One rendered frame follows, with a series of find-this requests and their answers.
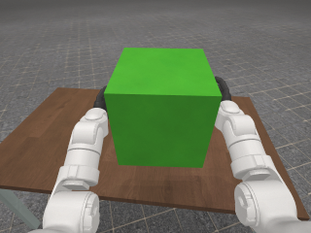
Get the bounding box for right robot forearm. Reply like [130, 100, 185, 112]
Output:
[214, 100, 297, 215]

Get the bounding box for left robot forearm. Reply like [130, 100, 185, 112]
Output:
[42, 108, 109, 228]

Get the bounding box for right robot hand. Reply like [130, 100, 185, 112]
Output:
[215, 76, 232, 102]

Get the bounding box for carton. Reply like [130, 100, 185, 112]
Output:
[103, 48, 223, 168]

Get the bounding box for right robot upper arm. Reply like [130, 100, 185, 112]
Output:
[234, 180, 311, 233]

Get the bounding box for left robot hand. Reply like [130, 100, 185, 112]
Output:
[92, 85, 109, 118]

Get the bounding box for left robot upper arm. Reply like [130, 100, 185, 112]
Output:
[27, 190, 100, 233]

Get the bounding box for table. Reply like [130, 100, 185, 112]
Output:
[0, 87, 310, 233]

